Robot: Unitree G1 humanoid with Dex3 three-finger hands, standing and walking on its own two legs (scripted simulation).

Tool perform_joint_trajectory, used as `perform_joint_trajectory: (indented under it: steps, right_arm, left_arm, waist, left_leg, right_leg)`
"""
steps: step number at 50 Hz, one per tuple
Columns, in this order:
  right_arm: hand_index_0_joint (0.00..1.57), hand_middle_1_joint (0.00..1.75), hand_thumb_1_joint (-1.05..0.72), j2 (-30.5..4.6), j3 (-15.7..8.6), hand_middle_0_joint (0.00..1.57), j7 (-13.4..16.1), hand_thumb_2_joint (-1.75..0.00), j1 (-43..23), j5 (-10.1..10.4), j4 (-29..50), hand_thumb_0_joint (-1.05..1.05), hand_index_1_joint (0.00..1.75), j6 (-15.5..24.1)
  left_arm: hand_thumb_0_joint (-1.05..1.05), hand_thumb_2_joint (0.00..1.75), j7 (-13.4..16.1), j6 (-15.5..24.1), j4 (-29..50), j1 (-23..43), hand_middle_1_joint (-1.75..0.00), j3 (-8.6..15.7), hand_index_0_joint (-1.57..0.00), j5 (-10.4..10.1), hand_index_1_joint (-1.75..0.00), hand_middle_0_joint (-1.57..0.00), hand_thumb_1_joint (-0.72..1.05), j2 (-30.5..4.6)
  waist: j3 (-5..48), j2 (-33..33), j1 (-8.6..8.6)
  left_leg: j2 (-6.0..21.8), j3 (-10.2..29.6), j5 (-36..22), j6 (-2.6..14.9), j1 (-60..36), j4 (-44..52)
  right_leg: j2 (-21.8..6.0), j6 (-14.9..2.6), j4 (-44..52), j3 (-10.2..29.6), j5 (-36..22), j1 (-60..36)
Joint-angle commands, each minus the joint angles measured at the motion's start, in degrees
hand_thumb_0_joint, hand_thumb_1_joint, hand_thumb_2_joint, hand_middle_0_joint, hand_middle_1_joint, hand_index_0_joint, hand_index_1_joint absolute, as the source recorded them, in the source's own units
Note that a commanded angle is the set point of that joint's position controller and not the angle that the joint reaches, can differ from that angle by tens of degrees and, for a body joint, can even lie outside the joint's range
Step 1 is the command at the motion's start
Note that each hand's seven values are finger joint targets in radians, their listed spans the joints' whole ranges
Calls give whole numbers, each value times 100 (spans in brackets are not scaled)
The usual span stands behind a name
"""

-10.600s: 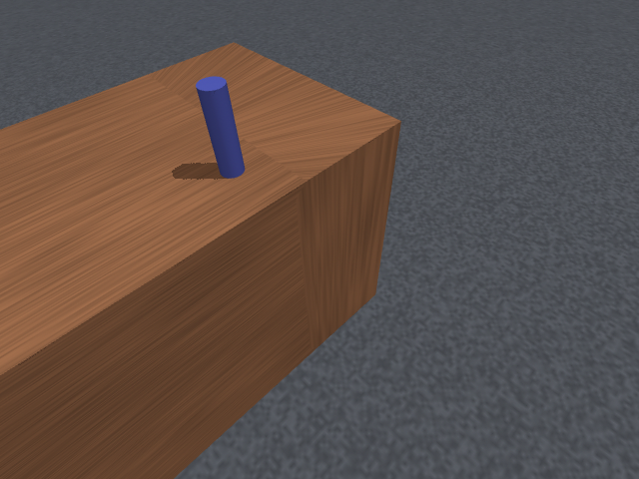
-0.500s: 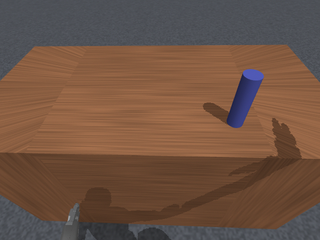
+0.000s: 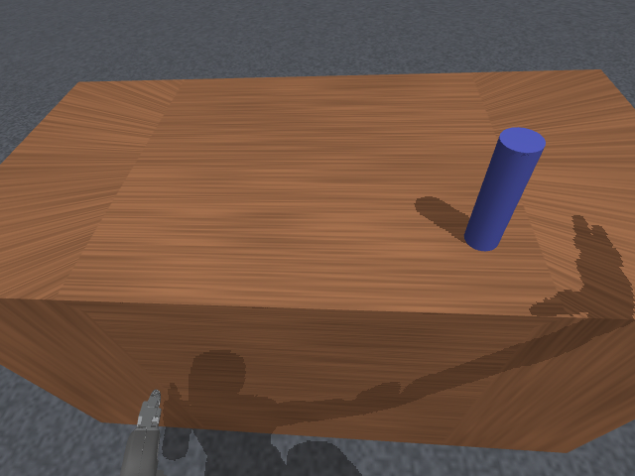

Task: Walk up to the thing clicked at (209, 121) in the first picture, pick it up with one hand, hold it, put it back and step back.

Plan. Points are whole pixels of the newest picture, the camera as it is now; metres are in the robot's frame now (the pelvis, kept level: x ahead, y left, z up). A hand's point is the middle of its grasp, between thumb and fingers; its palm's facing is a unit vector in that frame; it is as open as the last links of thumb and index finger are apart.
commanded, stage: go down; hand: right
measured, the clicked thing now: (499, 195) +0.48 -0.22 +0.08
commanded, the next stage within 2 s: approach in 1.24 s
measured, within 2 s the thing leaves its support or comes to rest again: neither
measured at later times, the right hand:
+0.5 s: hand out of the picture +0.36 -0.40 +0.18, palm faces +0.24 +0.97 +0.01, open 17.5 cm
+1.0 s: hand out of the picture +0.38 -0.41 +0.18, palm faces +0.25 +0.97 +0.00, open 17.5 cm
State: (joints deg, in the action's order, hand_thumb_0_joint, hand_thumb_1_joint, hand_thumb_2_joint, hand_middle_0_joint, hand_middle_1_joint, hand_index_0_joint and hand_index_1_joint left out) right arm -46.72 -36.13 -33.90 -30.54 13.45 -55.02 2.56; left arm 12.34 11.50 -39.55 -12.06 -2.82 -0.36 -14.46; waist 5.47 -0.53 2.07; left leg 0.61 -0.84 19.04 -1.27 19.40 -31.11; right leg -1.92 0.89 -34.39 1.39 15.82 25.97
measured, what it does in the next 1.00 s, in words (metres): stands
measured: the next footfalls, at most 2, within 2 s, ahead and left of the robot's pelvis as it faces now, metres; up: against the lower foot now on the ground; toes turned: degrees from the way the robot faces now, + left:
none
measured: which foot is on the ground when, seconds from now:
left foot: down 0.00-1.00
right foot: down 0.00-1.00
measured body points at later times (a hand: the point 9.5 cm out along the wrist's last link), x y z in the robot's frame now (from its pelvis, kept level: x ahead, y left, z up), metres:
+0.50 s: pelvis +0.00 +0.00 +0.00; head +0.03 -0.03 +0.44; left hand +0.14 +0.26 -0.07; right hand +0.35 -0.45 +0.18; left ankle -0.04 +0.14 -0.73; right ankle +0.01 -0.13 -0.73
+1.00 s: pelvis +0.00 -0.01 -0.01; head +0.04 -0.03 +0.44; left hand +0.14 +0.26 -0.08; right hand +0.36 -0.46 +0.19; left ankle -0.04 +0.14 -0.73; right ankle +0.01 -0.13 -0.73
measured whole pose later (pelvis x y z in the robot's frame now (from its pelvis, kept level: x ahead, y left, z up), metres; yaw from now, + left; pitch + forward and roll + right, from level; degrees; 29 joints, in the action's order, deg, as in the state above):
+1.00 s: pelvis +0.00 -0.01 -0.01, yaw +0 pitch +10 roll +2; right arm -54.1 -37.5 -32.6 -40.5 9.4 -63.3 2.4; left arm 11.0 10.7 -35.5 -13.8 -3.8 0.0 -14.6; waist 5.7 -0.6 4.4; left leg 0.1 -0.8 19.8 -1.7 24.4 -34.1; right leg -2.4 0.5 -39.0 1.6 17.5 31.7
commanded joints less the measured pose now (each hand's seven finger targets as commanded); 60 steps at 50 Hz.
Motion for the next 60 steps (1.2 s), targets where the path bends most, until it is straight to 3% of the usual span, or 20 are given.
perform_joint_trajectory:
  steps: [1,6,10,12,17,20,21,23,25,29,35,39,41,43,46,48,52,54,57,60]
  right_arm:
    - [5,5,51,-2388,-373,5,10,-7,-2077,190,1480,0,5,371]
    - [5,5,52,-2568,-528,5,110,-6,-2327,150,1587,0,5,426]
    - [5,5,53,-2238,-268,5,23,-6,-1972,126,813,0,5,313]
    - [5,5,54,-2540,-373,5,15,-6,-2283,69,1028,0,5,340]
    - [5,5,57,-2747,-451,4,39,-6,-2561,59,1051,0,5,362]
    - [5,5,56,-2826,-473,5,132,-5,-2493,-24,935,0,5,365]
    - [5,5,55,-2757,-403,4,147,-6,-2559,-61,881,0,5,356]
    - [5,5,56,-2706,-338,5,140,-6,-2559,-57,749,0,5,344]
    - [5,5,57,-2637,-263,4,119,-6,-2620,-86,635,0,5,313]
    - [5,5,58,-2920,-352,4,92,-6,-2935,-107,732,0,5,367]
    - [5,5,54,-2957,-355,5,8,-5,-2843,-77,417,0,5,373]
    - [5,5,54,-2902,-278,5,28,-5,-2691,-141,339,0,5,339]
    - [5,5,55,-3268,-448,5,110,-6,-3003,-208,678,0,5,370]
    - [5,5,55,-3222,-458,5,143,-5,-3153,-194,778,0,5,369]
    - [5,5,54,-2961,-315,5,131,-6,-2946,-171,378,0,5,354]
    - [5,5,56,-3163,-402,5,140,-5,-3049,-228,480,0,5,371]
    - [5,5,56,-2756,-178,5,35,-5,-2802,-173,251,0,5,303]
    - [5,5,57,-3087,-302,5,47,-6,-3097,-207,505,0,5,323]
    - [5,5,56,-2783,-218,5,15,-6,-2779,-106,254,0,5,294]
    - [5,5,56,-3238,-496,5,76,-6,-3027,-109,692,0,5,370]
  left_arm:
    - [0,7,79,254,716,63,-5,419,-5,-20,-6,-6,-56,-1012]
    - [0,6,66,274,1036,400,-5,421,-5,-39,-6,-6,-56,-1027]
    - [0,6,69,259,789,477,-6,250,-5,-41,-6,-5,-55,-862]
    - [0,6,78,258,906,484,-5,356,-5,-24,-6,-5,-56,-1000]
    - [0,7,69,240,1037,159,-5,370,-5,-13,-6,-5,-56,-1033]
    - [0,6,43,213,984,-10,-6,242,-5,-12,-6,-5,-56,-877]
    - [0,6,35,220,1005,9,-6,226,-5,-17,-6,-5,-55,-820]
    - [0,6,31,241,973,60,-5,334,-5,-9,-6,-5,-55,-926]
    - [0,6,7,237,843,112,-5,291,-5,-1,-5,-5,-55,-874]
    - [0,6,24,281,1020,396,-5,306,-5,1,-5,-5,-55,-980]
    - [0,7,43,254,1307,188,-5,268,-4,4,-6,-5,-57,-1063]
    - [0,6,6,229,1120,61,-5,230,-5,-2,-6,-5,-55,-926]
    - [0,6,-2,217,1153,2,-5,310,-5,14,-5,-5,-56,-1009]
    - [0,6,-29,202,1093,-58,-5,135,-5,9,-6,-5,-55,-827]
    - [0,6,-1,259,1308,246,-5,388,-5,4,-6,-5,-56,-1081]
    - [0,7,4,244,1356,216,-5,348,-4,5,-6,-5,-56,-1076]
    - [0,6,-36,231,1088,205,-5,257,-4,-5,-6,-5,-56,-922]
    - [0,7,-1,219,1149,123,-5,374,-4,12,-6,-5,-56,-1093]
    - [0,7,-5,217,1284,77,-5,304,-5,-25,-6,-5,-56,-1041]
    - [0,6,8,190,1383,-71,-5,352,-5,-28,-5,-5,-55,-1076]
  waist:
    - [1622,1123,-2]
    - [1738,946,-23]
    - [1382,852,-59]
    - [1776,1009,-44]
    - [1906,1115,54]
    - [1548,1000,0]
    - [1496,979,86]
    - [1345,1110,91]
    - [1428,1183,105]
    - [1713,1171,97]
    - [2095,1077,119]
    - [1721,1223,74]
    - [1767,1324,32]
    - [1755,1320,52]
    - [1705,1036,208]
    - [1984,1161,147]
    - [1788,1187,141]
    - [2023,1282,161]
    - [1851,869,191]
    - [2042,1054,117]
  left_leg:
    - [-196,-156,-1886,175,238,221]
    - [-157,-107,-1872,158,109,210]
    - [-141,-99,-1651,166,169,200]
    - [-113,-71,-1809,166,116,162]
    - [-206,-170,-1681,198,307,127]
    - [-163,-114,-1614,186,215,160]
    - [-148,-78,-1597,177,235,174]
    - [-170,-107,-1387,204,375,169]
    - [-177,-91,-1403,215,509,138]
    - [-175,-102,-1382,217,427,81]
    - [-218,-164,-1666,196,444,6]
    - [-190,-133,-1516,220,530,49]
    - [-202,-139,-1410,234,505,46]
    - [-191,-101,-1503,218,442,82]
    - [-206,-119,-1509,203,492,27]
    - [-189,-94,-1717,199,424,-14]
    - [-216,-130,-1663,212,599,-35]
    - [-217,-127,-1623,215,599,-47]
    - [-252,-194,-1555,194,544,-18]
    - [-191,-127,-1695,187,432,-19]
  right_leg:
    - [106,-180,102,17,-2381,-1808]
    - [152,-232,86,-9,-2001,-1598]
    - [172,-234,150,-23,-1576,-1194]
    - [182,-241,76,-23,-1789,-1354]
    - [75,-151,21,57,-2172,-1651]
    - [163,-215,72,-35,-1600,-1241]
    - [176,-233,93,-54,-1475,-1175]
    - [139,-198,141,-28,-1297,-1114]
    - [127,-189,98,-15,-1394,-1177]
    - [107,-182,31,31,-1359,-1207]
    - [67,-136,-168,93,-2231,-1537]
    - [111,-166,-74,19,-1784,-1279]
    - [103,-142,-35,16,-1597,-1241]
    - [128,-166,-63,-6,-1587,-1189]
    - [104,-188,-72,23,-1564,-1158]
    - [118,-178,-171,12,-1886,-1327]
    - [83,-157,-186,47,-2042,-1294]
    - [76,-150,-191,42,-2029,-1454]
    - [67,-157,-126,78,-1838,-1323]
    - [122,-196,-194,11,-1848,-1369]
